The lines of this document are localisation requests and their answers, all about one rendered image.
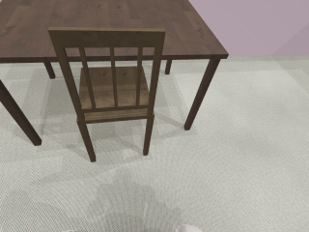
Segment chair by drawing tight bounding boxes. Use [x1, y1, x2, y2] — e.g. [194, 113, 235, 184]
[47, 26, 166, 162]

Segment table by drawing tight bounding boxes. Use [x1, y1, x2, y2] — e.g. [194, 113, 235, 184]
[0, 0, 229, 146]

